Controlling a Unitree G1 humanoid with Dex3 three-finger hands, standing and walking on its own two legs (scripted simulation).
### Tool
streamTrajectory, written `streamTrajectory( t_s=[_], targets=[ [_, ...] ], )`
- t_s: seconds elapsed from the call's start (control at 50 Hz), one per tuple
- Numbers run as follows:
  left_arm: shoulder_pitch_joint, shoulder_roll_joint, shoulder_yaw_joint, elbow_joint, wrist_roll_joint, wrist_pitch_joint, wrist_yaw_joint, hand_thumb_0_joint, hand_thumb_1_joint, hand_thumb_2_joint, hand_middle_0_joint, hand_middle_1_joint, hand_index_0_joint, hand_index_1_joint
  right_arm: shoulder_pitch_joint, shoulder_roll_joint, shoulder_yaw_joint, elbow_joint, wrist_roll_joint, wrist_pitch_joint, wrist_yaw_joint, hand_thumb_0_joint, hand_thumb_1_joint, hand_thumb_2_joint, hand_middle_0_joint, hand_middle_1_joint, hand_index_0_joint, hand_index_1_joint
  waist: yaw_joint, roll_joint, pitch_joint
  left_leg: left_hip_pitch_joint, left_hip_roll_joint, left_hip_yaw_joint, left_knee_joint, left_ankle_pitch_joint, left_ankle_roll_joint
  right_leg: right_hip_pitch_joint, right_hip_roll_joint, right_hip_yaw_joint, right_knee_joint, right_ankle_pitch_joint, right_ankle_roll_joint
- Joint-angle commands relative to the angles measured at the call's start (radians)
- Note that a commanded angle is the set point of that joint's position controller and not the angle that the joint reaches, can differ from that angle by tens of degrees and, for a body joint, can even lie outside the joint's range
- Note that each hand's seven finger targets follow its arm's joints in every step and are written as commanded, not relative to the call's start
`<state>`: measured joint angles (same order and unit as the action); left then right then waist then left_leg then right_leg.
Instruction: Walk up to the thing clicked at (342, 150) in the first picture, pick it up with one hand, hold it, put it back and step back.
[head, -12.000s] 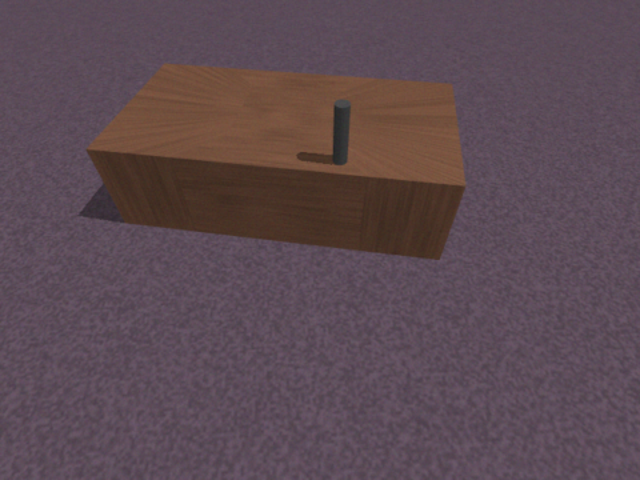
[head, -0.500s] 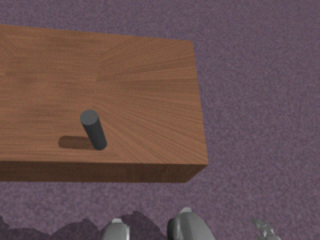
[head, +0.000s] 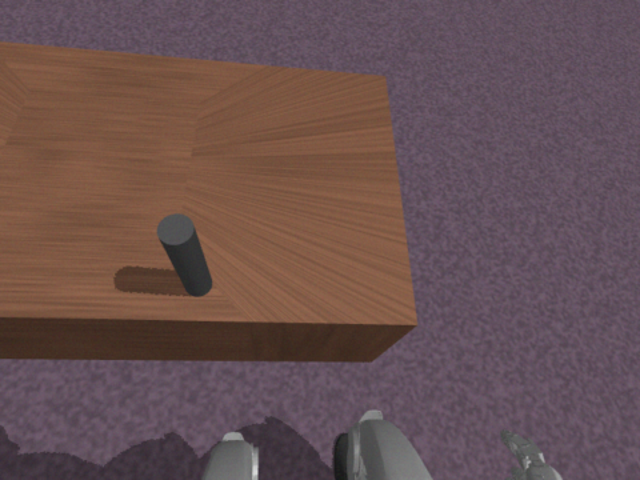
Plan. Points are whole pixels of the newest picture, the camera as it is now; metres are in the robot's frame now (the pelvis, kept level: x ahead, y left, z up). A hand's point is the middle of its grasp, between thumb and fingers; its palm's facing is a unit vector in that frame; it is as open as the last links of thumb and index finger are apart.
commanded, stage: go down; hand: left
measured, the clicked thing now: (188, 260) +0.47 +0.18 -0.19
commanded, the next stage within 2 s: none
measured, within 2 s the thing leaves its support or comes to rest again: neither
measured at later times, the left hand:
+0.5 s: hand out of the picture +0.37 +0.38 +0.06, palm faces +0.18 -0.98 -0.02, open 17.2 cm
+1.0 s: hand out of the picture +0.37 +0.38 +0.06, palm faces +0.18 -0.98 +0.00, open 17.1 cm
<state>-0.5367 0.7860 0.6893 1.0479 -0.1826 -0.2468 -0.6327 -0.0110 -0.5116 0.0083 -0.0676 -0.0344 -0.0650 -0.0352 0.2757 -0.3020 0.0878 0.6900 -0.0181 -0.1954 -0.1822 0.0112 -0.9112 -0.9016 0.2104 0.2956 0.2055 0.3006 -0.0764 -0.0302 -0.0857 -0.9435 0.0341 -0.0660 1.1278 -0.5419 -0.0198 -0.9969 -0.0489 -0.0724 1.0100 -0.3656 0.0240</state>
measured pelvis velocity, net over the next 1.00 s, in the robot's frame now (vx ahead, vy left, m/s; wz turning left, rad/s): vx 0.00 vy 0.00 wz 0.00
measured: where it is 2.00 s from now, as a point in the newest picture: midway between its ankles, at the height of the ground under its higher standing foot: outside the picture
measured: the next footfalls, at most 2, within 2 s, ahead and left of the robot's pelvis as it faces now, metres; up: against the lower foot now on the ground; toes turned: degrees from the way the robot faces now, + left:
none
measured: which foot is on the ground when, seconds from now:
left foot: down 0.00-1.00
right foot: down 0.00-1.00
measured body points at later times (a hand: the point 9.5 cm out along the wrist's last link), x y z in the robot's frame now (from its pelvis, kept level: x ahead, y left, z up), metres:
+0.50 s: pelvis +0.00 +0.00 +0.00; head +0.12 +0.04 +0.43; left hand +0.35 +0.43 +0.07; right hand +0.10 -0.28 -0.09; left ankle -0.01 +0.12 -0.66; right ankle +0.06 -0.15 -0.66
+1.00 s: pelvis +0.00 +0.00 +0.00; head +0.13 +0.04 +0.43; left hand +0.36 +0.43 +0.06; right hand +0.10 -0.27 -0.10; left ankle -0.01 +0.12 -0.66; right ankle +0.06 -0.15 -0.66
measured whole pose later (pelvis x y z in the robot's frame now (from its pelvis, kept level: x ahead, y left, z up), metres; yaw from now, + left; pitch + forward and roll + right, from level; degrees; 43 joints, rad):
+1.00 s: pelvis +0.00 +0.00 +0.00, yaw +0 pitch +21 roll -3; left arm -0.50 0.77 0.73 1.01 -0.25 -0.29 -0.66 -0.01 -0.44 0.01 -0.06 -0.04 -0.06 -0.03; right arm 0.27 -0.29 0.09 0.70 -0.01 -0.20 -0.19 0.01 -0.92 -0.90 0.21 0.30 0.21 0.30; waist -0.07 -0.03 -0.10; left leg -0.95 0.03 -0.06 1.14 -0.55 -0.02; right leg -1.01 -0.05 -0.07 1.03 -0.38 0.03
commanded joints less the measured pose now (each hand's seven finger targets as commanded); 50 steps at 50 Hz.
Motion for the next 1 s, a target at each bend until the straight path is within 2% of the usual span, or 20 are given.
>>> streamTrajectory(
  t_s=[0.0,0.14,0.24,0.26,0.32,0.38,0.44,0.5,0.56,0.64,0.72,0.76,0.8,0.82,0.84,0.86,0.88,0.9,0.92,0.98],
  targets=[
    [-0.266,0.445,0.096,-0.25,-0.045,-0.066,-0.002,0.0,-0.482,0.019,-0.066,-0.029,-0.057,-0.033,0.116,-0.201,-0.075,-0.059,0.0,-0.025,-0.026,0.0,-0.913,-0.903,0.2,0.3,0.2,0.3,0.042,0.241,-0.494,0.299,-0.028,0.001,-0.169,0.46,-0.002,0.279,0.032,0.015,-0.079,0.203,-0.053],
    [-0.167,0.36,0.065,-0.169,-0.054,-0.038,-0.009,0.0,-0.497,0.016,-0.068,-0.039,-0.062,-0.04,0.107,-0.187,-0.072,-0.063,0.004,-0.022,-0.031,0.0,-0.914,-0.903,0.2,0.3,0.2,0.3,0.029,0.178,-0.414,0.217,-0.03,0.013,-0.164,0.448,0.008,0.314,0.031,0.017,-0.092,0.229,-0.049],
    [-0.206,0.365,0.067,-0.212,-0.068,-0.061,-0.011,0.0,-0.491,0.013,-0.063,-0.036,-0.059,-0.035,0.097,-0.194,-0.078,-0.066,0.008,-0.03,-0.027,0.0,-0.911,-0.901,0.2,0.3,0.2,0.3,0.029,0.17,-0.391,0.209,-0.027,0.006,-0.171,0.4,0.007,0.273,0.034,0.013,-0.085,0.186,-0.052],
    [-0.218,0.393,0.081,-0.236,-0.069,-0.07,-0.011,0.0,-0.499,0.005,-0.065,-0.039,-0.063,-0.036,0.092,-0.191,-0.077,-0.065,0.009,-0.03,-0.028,0.0,-0.911,-0.9,0.2,0.3,0.2,0.3,0.037,0.174,-0.4,0.208,-0.029,0.01,-0.174,0.378,0.008,0.287,0.033,0.017,-0.087,0.174,-0.051],
    [-0.25,0.399,0.087,-0.249,-0.073,-0.084,-0.011,0.0,-0.478,0.004,-0.062,-0.032,-0.061,-0.027,0.089,-0.191,-0.078,-0.065,0.006,-0.032,-0.029,0.0,-0.913,-0.9,0.201,0.3,0.2,0.3,0.026,0.175,-0.411,0.197,-0.032,0.012,-0.179,0.324,0.01,0.3,0.031,0.023,-0.09,0.149,-0.05],
    [-0.281,0.43,0.096,-0.275,-0.069,-0.088,-0.017,0.0,-0.447,0.001,-0.066,-0.031,-0.064,-0.026,0.094,-0.19,-0.073,-0.057,0.003,-0.032,-0.034,0.0,-0.914,-0.901,0.201,0.3,0.201,0.3,0.03,0.21,-0.448,0.229,-0.035,0.014,-0.178,0.343,0.009,0.314,0.028,0.031,-0.092,0.163,-0.049],
    [-0.258,0.386,0.071,-0.218,-0.072,-0.079,-0.025,0.0,-0.453,0.018,-0.06,-0.035,-0.058,-0.031,0.086,-0.194,-0.074,-0.056,0.002,-0.033,-0.035,0.0,-0.907,-0.9,0.201,0.3,0.2,0.3,0.018,0.209,-0.413,0.22,-0.033,0.01,-0.173,0.328,0.006,0.267,0.032,0.024,-0.089,0.143,-0.05],
    [-0.253,0.417,0.088,-0.206,-0.071,-0.078,-0.026,0.0,-0.466,0.002,-0.069,-0.03,-0.065,-0.027,0.093,-0.19,-0.065,-0.052,0.001,-0.035,-0.037,0.0,-0.914,-0.901,0.201,0.3,0.201,0.3,0.029,0.204,-0.426,0.201,-0.034,0.012,-0.157,0.355,0.01,0.276,0.029,0.028,-0.086,0.163,-0.05],
    [-0.233,0.396,0.08,-0.211,-0.076,-0.083,-0.034,0.0,-0.465,0.017,-0.06,-0.035,-0.058,-0.033,0.09,-0.194,-0.067,-0.053,0.001,-0.036,-0.034,0.0,-0.908,-0.9,0.201,0.3,0.2,0.3,0.038,0.241,-0.414,0.219,-0.032,0.003,-0.164,0.371,0.001,0.239,0.03,0.017,-0.071,0.154,-0.055],
    [-0.26,0.391,0.08,-0.222,-0.084,-0.087,-0.036,0.0,-0.461,0.006,-0.063,-0.03,-0.061,-0.027,0.094,-0.191,-0.067,-0.056,0.002,-0.039,-0.037,0.0,-0.914,-0.901,0.201,0.3,0.2,0.3,0.018,0.203,-0.446,0.208,-0.032,0.01,-0.153,0.373,0.006,0.28,0.03,0.021,-0.077,0.181,-0.05],
    [-0.25,0.414,0.099,-0.238,-0.09,-0.087,-0.031,0.0,-0.463,0.005,-0.065,-0.034,-0.063,-0.03,0.099,-0.198,-0.071,-0.054,0.005,-0.038,-0.038,0.0,-0.916,-0.901,0.201,0.3,0.2,0.3,0.031,0.194,-0.465,0.229,-0.032,0.004,-0.157,0.402,0.007,0.289,0.031,0.019,-0.074,0.191,-0.05],
    [-0.231,0.377,0.08,-0.208,-0.091,-0.083,-0.033,0.0,-0.461,0.009,-0.062,-0.04,-0.063,-0.034,0.093,-0.193,-0.07,-0.051,0.005,-0.037,-0.039,0.0,-0.914,-0.901,0.201,0.3,0.201,0.3,0.026,0.199,-0.428,0.21,-0.034,0.006,-0.155,0.388,0.006,0.267,0.032,0.019,-0.074,0.181,-0.051],
    [-0.224,0.39,0.089,-0.224,-0.093,-0.082,-0.028,0.0,-0.448,0.006,-0.062,-0.038,-0.063,-0.031,0.088,-0.189,-0.069,-0.057,0.008,-0.037,-0.038,0.0,-0.916,-0.901,0.201,0.3,0.201,0.3,0.037,0.193,-0.421,0.183,-0.035,0.01,-0.164,0.352,0.008,0.286,0.031,0.025,-0.078,0.162,-0.051],
    [-0.204,0.406,0.111,-0.226,-0.095,-0.084,-0.025,0.0,-0.447,0.005,-0.063,-0.033,-0.062,-0.028,0.09,-0.191,-0.07,-0.058,0.008,-0.037,-0.038,0.0,-0.917,-0.901,0.201,0.3,0.201,0.3,0.049,0.194,-0.434,0.187,-0.036,0.007,-0.165,0.363,0.006,0.291,0.03,0.02,-0.076,0.166,-0.052],
    [-0.192,0.403,0.105,-0.229,-0.095,-0.087,-0.025,0.0,-0.457,0.001,-0.066,-0.036,-0.067,-0.03,0.084,-0.186,-0.067,-0.059,0.008,-0.036,-0.036,0.0,-0.916,-0.9,0.201,0.3,0.201,0.3,0.053,0.193,-0.421,0.172,-0.037,0.012,-0.168,0.346,0.007,0.303,0.031,0.023,-0.079,0.159,-0.052],
    [-0.181,0.382,0.102,-0.204,-0.101,-0.087,-0.028,0.0,-0.456,0.007,-0.061,-0.039,-0.063,-0.031,0.088,-0.19,-0.067,-0.057,0.009,-0.036,-0.036,0.0,-0.916,-0.901,0.201,0.3,0.201,0.3,0.039,0.184,-0.415,0.186,-0.034,0.008,-0.164,0.363,0.006,0.286,0.033,0.017,-0.076,0.167,-0.052],
    [-0.198,0.385,0.096,-0.238,-0.102,-0.093,-0.029,0.0,-0.438,0.011,-0.059,-0.037,-0.06,-0.03,0.083,-0.189,-0.069,-0.06,0.011,-0.036,-0.037,0.0,-0.912,-0.9,0.201,0.3,0.201,0.3,0.047,0.193,-0.418,0.197,-0.033,0.007,-0.167,0.369,0.005,0.277,0.035,0.019,-0.073,0.166,-0.053],
    [-0.191,0.381,0.104,-0.231,-0.109,-0.097,-0.032,0.0,-0.439,0.008,-0.059,-0.035,-0.061,-0.027,0.088,-0.194,-0.068,-0.053,0.01,-0.036,-0.036,0.0,-0.917,-0.901,0.201,0.3,0.201,0.3,0.036,0.203,-0.434,0.226,-0.031,0.003,-0.153,0.424,0.001,0.256,0.034,0.013,-0.066,0.194,-0.053],
    [-0.195,0.392,0.113,-0.261,-0.109,-0.105,-0.034,0.0,-0.44,0.01,-0.06,-0.035,-0.06,-0.029,0.09,-0.19,-0.067,-0.051,0.006,-0.038,-0.034,0.0,-0.918,-0.901,0.201,0.3,0.201,0.3,0.047,0.212,-0.451,0.24,-0.029,-0.001,-0.151,0.454,0.0,0.257,0.033,0.011,-0.059,0.202,-0.054],
    [-0.188,0.384,0.117,-0.253,-0.118,-0.111,-0.044,0.0,-0.441,0.007,-0.061,-0.04,-0.064,-0.032,0.089,-0.187,-0.067,-0.046,0.007,-0.039,-0.035,0.0,-0.916,-0.9,0.201,0.3,0.201,0.3,0.041,0.209,-0.455,0.241,-0.032,0.003,-0.14,0.488,0.003,0.274,0.03,0.016,-0.056,0.237,-0.052]
  ],
)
